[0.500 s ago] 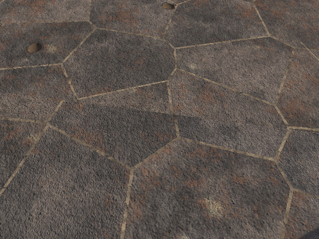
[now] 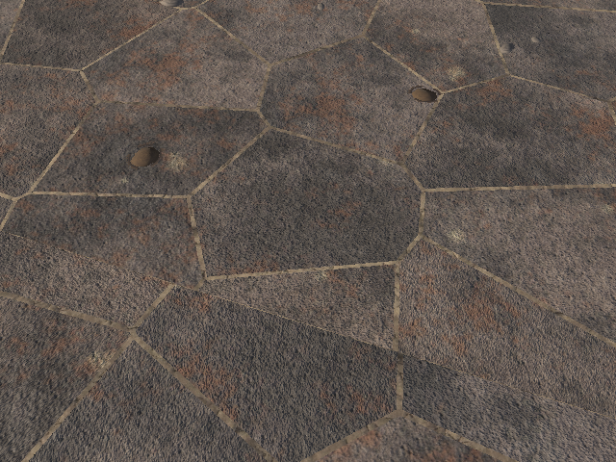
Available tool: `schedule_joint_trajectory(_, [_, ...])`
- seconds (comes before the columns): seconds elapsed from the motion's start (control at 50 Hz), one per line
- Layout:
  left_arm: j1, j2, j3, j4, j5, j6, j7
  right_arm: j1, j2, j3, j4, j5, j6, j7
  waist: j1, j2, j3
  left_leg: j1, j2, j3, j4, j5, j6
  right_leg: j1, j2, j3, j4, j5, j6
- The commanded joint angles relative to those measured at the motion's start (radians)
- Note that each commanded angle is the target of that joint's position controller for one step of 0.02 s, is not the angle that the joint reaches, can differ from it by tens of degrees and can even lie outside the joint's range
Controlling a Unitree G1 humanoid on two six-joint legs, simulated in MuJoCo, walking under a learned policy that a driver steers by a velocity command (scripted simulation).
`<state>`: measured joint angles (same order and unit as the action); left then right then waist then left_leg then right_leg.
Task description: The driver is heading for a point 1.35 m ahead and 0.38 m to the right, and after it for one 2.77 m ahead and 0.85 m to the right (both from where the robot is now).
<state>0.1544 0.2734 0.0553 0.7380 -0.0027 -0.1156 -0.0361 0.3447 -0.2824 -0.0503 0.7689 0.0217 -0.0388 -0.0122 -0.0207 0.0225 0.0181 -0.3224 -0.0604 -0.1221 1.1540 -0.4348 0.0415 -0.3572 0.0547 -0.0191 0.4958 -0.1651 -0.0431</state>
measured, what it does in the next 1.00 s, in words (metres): walks ahead, turning right: left foot, then right foot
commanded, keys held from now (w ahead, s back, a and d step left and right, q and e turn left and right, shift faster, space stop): w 0.08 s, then w+e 0.92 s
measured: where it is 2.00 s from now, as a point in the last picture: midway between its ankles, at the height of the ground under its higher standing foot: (410, 271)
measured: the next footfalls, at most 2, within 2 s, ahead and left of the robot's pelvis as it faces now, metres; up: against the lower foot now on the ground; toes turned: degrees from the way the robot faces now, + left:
left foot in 0.36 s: +0.36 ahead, +0.14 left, +0.00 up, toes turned -7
right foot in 0.88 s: +0.57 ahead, -0.19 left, +0.00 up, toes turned -26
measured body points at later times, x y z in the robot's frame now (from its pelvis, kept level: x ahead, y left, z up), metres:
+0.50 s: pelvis +0.26 +0.04 +0.01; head +0.29 +0.06 +0.45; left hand +0.35 +0.32 -0.12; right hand +0.39 -0.23 -0.08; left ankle +0.32 +0.14 -0.73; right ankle +0.16 -0.09 -0.65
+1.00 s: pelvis +0.49 -0.08 -0.01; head +0.53 -0.11 +0.44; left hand +0.76 +0.09 -0.09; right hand +0.44 -0.38 -0.13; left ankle +0.45 +0.12 -0.64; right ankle +0.53 -0.17 -0.73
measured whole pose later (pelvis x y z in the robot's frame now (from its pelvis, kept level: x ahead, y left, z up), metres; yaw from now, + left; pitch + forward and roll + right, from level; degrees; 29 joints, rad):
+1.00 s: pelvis +0.49 -0.08 -0.01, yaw -28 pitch +1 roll +1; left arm 0.19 0.30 0.07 0.63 -0.02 -0.03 -0.04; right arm 0.23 -0.31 -0.07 0.81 0.01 -0.09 0.00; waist -0.02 0.00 0.08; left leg -0.35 0.06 -0.01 1.19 -0.42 0.00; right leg -0.43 0.06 -0.01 0.58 -0.17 -0.09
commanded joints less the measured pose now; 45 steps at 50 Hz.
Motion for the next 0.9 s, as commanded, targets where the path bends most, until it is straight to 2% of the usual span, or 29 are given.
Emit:
schedule_joint_trajectory(0.02, [0.081,0.093,0.019,-0.023,0.014,0.001,0.007,-0.077,-0.118,-0.033,-0.108,-0.013,-0.031,0.006,0.037,-0.078,-0.020,-0.349,0.138,-0.002,0.015,0.111,-0.011,0.293,-0.292,0.397,-0.270,0.020,-0.180])
schedule_joint_trajectory(0.04, [0.080,0.086,0.017,-0.018,0.012,-0.001,0.007,-0.060,-0.099,-0.030,-0.102,-0.010,-0.029,0.009,0.027,-0.104,-0.027,-0.319,0.147,0.011,-0.023,0.120,-0.017,0.270,-0.272,0.356,-0.287,0.069,-0.181])
schedule_joint_trajectory(0.08, [0.096,0.107,0.021,-0.001,0.000,-0.005,0.010,-0.071,-0.068,-0.021,-0.106,-0.012,-0.025,0.010,0.023,-0.115,-0.023,-0.317,0.161,0.041,-0.106,0.128,-0.033,0.239,-0.267,0.294,-0.317,0.153,-0.197])
schedule_joint_trajectory(0.12, [0.117,0.141,0.029,0.011,-0.009,0.001,0.017,-0.150,-0.047,-0.009,-0.138,-0.025,-0.030,0.008,0.039,-0.097,-0.002,-0.327,0.167,0.062,-0.245,0.198,-0.052,0.219,-0.257,0.262,-0.342,0.207,-0.207])
schedule_joint_trajectory(0.16, [0.140,0.157,0.035,0.022,-0.016,0.013,0.024,-0.217,-0.030,0.000,-0.153,-0.025,-0.040,0.013,0.058,-0.090,0.004,-0.288,0.149,0.072,-0.396,0.319,-0.063,0.205,-0.229,0.217,-0.344,0.215,-0.189])
schedule_joint_trajectory(0.2, [0.173,0.171,0.038,0.036,-0.021,0.023,0.029,-0.278,-0.032,0.001,-0.160,-0.020,-0.049,0.021,0.079,-0.088,0.010,-0.224,0.116,0.086,-0.516,0.426,-0.074,0.186,-0.210,0.188,-0.330,0.223,-0.172])
schedule_joint_trajectory(0.26, [0.233,0.172,0.039,0.058,-0.029,0.039,0.033,-0.349,-0.049,-0.004,-0.181,-0.009,-0.061,0.032,0.096,-0.098,0.013,-0.171,0.087,0.079,-0.602,0.464,-0.073,0.214,-0.233,0.223,-0.286,0.196,-0.158])
schedule_joint_trajectory(0.3, [0.238,0.180,0.043,0.061,-0.030,0.050,0.040,-0.348,-0.078,-0.016,-0.186,-0.006,-0.069,0.037,0.074,-0.112,0.008,-0.121,0.083,0.063,-0.654,0.422,-0.055,0.246,-0.256,0.272,-0.242,0.158,-0.136])
schedule_joint_trajectory(0.32, [0.231,0.187,0.046,0.060,-0.030,0.056,0.042,-0.318,-0.092,-0.023,-0.177,-0.006,-0.072,0.036,0.049,-0.119,0.000,-0.064,0.078,0.070,-0.679,0.398,-0.041,0.246,-0.260,0.283,-0.207,0.169,-0.125])
schedule_joint_trajectory(0.34, [0.223,0.180,0.043,0.057,-0.028,0.059,0.044,-0.244,-0.113,-0.036,-0.155,-0.009,-0.073,0.032,0.005,-0.115,-0.034,0.054,0.070,0.083,-0.712,0.390,-0.018,0.227,-0.235,0.270,-0.135,0.224,-0.104])
schedule_joint_trajectory(0.36, [0.220,0.146,0.031,0.050,-0.021,0.059,0.044,-0.127,-0.154,-0.055,-0.131,-0.019,-0.074,0.023,-0.055,-0.096,-0.116,0.242,0.117,0.056,-0.708,0.388,0.017,0.165,-0.178,0.233,0.028,0.235,-0.070])
schedule_joint_trajectory(0.38, [0.217,0.071,0.005,0.015,0.007,0.056,0.045,0.044,-0.228,-0.074,-0.116,-0.034,-0.070,0.011,-0.117,0.044,-0.282,0.511,0.323,-0.144,-0.676,0.375,0.080,-0.003,-0.096,0.158,0.346,-0.023,-0.025])
schedule_joint_trajectory(0.4, [0.349,0.018,-0.009,-0.011,-0.024,0.043,0.046,0.065,-0.263,-0.079,-0.096,-0.035,-0.054,0.021,-0.048,0.329,-0.376,0.695,0.501,-0.546,-0.787,0.134,0.209,-0.305,-0.009,0.107,0.621,-0.448,0.014])
schedule_joint_trajectory(0.42, [0.307,0.122,0.016,0.008,-0.041,0.046,0.049,0.038,-0.166,-0.056,-0.102,-0.024,-0.052,0.026,-0.071,0.195,-0.268,0.607,0.464,-0.552,-0.843,-0.029,0.187,-0.398,-0.067,0.166,0.739,-0.411,0.019])
schedule_joint_trajectory(0.44, [0.227,0.154,0.030,-0.010,-0.043,0.051,0.048,-0.008,-0.121,-0.042,-0.100,-0.018,-0.053,0.025,-0.070,0.132,-0.149,0.496,0.430,-0.402,-0.859,-0.011,0.155,-0.430,-0.097,0.152,0.757,-0.319,0.018])
schedule_joint_trajectory(0.46, [0.200,0.140,0.030,-0.014,-0.037,0.058,0.049,-0.067,-0.099,-0.033,-0.099,-0.023,-0.055,0.029,-0.040,0.078,-0.092,0.387,0.388,-0.300,-0.886,0.091,0.140,-0.394,-0.129,0.137,0.740,-0.242,0.024])
schedule_joint_trajectory(0.48, [0.183,0.130,0.034,-0.020,-0.028,0.065,0.048,-0.108,-0.073,-0.027,-0.093,-0.028,-0.057,0.030,-0.017,0.080,-0.046,0.308,0.353,-0.217,-0.916,0.173,0.137,-0.371,-0.153,0.138,0.700,-0.189,0.030])
schedule_joint_trajectory(0.5, [0.191,0.113,0.035,-0.023,-0.029,0.075,0.043,-0.131,-0.068,-0.027,-0.086,-0.035,-0.062,0.029,0.007,0.106,-0.029,0.247,0.333,-0.147,-0.943,0.234,0.132,-0.324,-0.174,0.137,0.680,-0.153,0.034])
schedule_joint_trajectory(0.52, [0.192,0.096,0.033,-0.026,-0.031,0.085,0.040,-0.144,-0.063,-0.029,-0.078,-0.035,-0.068,0.028,0.016,0.108,-0.020,0.215,0.322,-0.097,-0.967,0.278,0.136,-0.304,-0.181,0.129,0.668,-0.133,0.038])
schedule_joint_trajectory(0.58, [0.143,0.074,0.030,-0.060,-0.025,0.102,0.037,-0.136,-0.093,-0.043,-0.046,-0.033,-0.081,0.022,0.022,0.058,0.009,0.196,0.333,0.007,-1.005,0.395,0.155,-0.342,-0.193,0.133,0.599,-0.050,0.055])
schedule_joint_trajectory(0.64, [0.086,0.059,0.023,-0.085,-0.022,0.099,0.025,-0.125,-0.120,-0.053,-0.021,-0.034,-0.076,0.016,0.010,0.037,0.025,0.218,0.319,0.114,-1.012,0.462,0.147,-0.349,-0.190,0.120,0.435,0.091,0.057])
schedule_joint_trajectory(0.7, [-0.012,0.044,0.011,-0.117,-0.020,0.092,0.004,-0.097,-0.148,-0.060,-0.001,-0.024,-0.064,0.010,-0.028,0.020,0.051,0.234,0.316,0.200,-1.009,0.479,0.130,-0.313,-0.175,0.060,0.283,0.187,0.040])
schedule_joint_trajectory(0.74, [-0.086,0.050,0.011,-0.154,-0.022,0.088,-0.009,-0.064,-0.171,-0.068,0.017,-0.017,-0.055,0.006,-0.053,0.005,0.074,0.277,0.327,0.231,-0.998,0.498,0.119,-0.322,-0.165,0.036,0.212,0.184,0.024])
schedule_joint_trajectory(0.8, [-0.122,0.064,0.018,-0.192,-0.021,0.088,-0.026,-0.037,-0.193,-0.077,0.042,-0.003,-0.034,0.002,-0.048,0.025,0.081,0.375,0.358,0.264,-0.933,0.595,0.093,-0.326,-0.144,-0.001,0.148,0.088,-0.016])
schedule_joint_trajectory(0.84, [-0.068,0.097,0.035,-0.195,-0.017,0.091,-0.027,-0.052,-0.225,-0.087,0.040,0.006,-0.021,-0.004,-0.003,0.057,0.024,0.407,0.355,0.297,-0.807,0.897,0.072,-0.206,-0.083,-0.061,0.134,-0.008,-0.057])
schedule_joint_trajectory(0.86, [0.037,0.131,0.057,-0.173,-0.018,0.093,-0.022,-0.066,-0.234,-0.088,0.038,0.010,-0.013,-0.007,0.064,0.056,-0.043,0.389,0.333,0.326,-0.655,1.024,0.053,-0.057,-0.035,-0.091,0.109,-0.013,-0.085])
schedule_joint_trajectory(0.88, [0.214,0.191,0.091,-0.123,-0.023,0.094,-0.010,-0.066,-0.209,-0.078,0.037,0.004,-0.011,-0.012,0.153,0.029,-0.140,0.262,0.293,0.354,-0.425,1.006,0.023,0.226,0.003,-0.074,0.091,0.051,-0.123])
schedule_joint_trajectory(0.9, [0.318,0.296,0.123,-0.108,-0.030,0.106,0.014,-0.030,-0.138,-0.052,0.003,-0.032,-0.017,-0.012,0.161,-0.153,-0.229,-0.044,0.207,0.368,-0.066,0.535,-0.035,0.517,-0.195,0.257,0.047,0.004,-0.216])
Keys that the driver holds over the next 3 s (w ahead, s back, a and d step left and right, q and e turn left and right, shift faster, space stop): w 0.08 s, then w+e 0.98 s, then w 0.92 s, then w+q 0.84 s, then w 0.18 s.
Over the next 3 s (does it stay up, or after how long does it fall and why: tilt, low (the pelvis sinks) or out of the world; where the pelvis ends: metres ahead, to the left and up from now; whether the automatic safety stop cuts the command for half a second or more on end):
stays up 1.60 -0.49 -0.11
